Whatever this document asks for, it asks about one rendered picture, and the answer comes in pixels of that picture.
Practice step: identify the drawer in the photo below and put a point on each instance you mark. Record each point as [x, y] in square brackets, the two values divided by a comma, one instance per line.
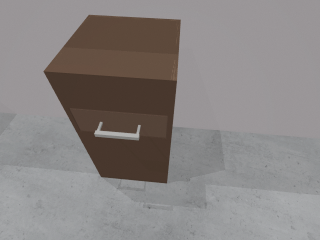
[123, 122]

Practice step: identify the cabinet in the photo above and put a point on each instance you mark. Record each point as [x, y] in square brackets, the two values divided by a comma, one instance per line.
[121, 64]

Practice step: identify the handle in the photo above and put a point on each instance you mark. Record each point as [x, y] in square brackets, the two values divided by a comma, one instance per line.
[117, 135]

